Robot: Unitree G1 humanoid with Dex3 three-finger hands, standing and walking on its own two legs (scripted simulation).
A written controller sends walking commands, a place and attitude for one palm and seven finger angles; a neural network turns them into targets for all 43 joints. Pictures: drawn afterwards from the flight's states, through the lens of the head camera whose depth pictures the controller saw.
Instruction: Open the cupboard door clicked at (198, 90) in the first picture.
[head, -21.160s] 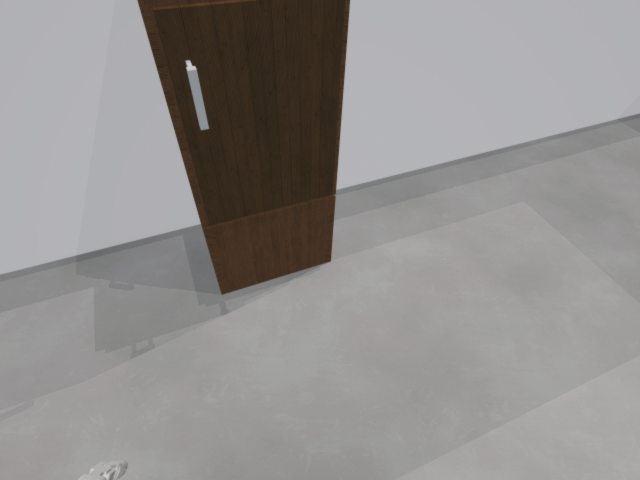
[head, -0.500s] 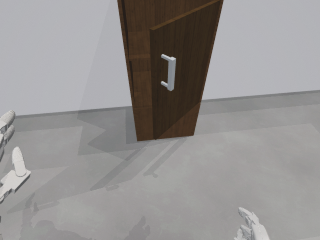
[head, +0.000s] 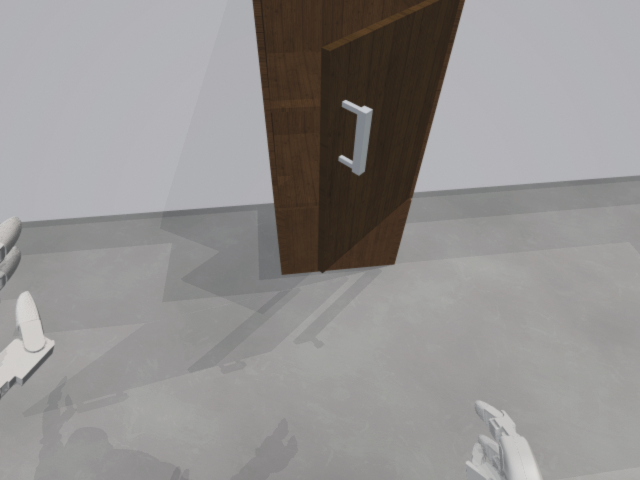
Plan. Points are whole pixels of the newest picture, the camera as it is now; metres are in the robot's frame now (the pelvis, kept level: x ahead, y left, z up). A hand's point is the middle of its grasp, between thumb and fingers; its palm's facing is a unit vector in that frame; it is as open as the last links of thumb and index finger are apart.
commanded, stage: stop stepping back and stand still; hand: left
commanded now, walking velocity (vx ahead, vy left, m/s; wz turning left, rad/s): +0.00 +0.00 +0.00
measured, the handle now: (353, 138) +0.69 -0.01 +0.04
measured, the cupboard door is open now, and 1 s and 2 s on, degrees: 40 40 40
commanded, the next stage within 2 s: let the arm hang, fingers relaxed in 0.06 s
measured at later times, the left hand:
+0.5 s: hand out of the picture +0.03 +0.15 -0.18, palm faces -0.03 -0.98 -0.18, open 7.3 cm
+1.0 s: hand out of the picture +0.04 +0.16 -0.16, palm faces +0.04 -0.95 -0.31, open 7.4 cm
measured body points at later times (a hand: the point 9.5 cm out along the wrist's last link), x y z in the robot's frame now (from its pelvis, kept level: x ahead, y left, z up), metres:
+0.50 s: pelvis -0.01 -0.03 -0.01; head +0.03 -0.02 +0.44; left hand +0.04 +0.20 -0.16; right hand +0.05 -0.30 -0.14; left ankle -0.01 +0.06 -0.74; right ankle +0.03 -0.10 -0.74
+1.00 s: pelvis +0.01 -0.06 +0.00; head +0.02 -0.08 +0.45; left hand +0.04 +0.21 -0.13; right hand +0.02 -0.29 -0.17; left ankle -0.01 +0.06 -0.74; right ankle +0.03 -0.10 -0.74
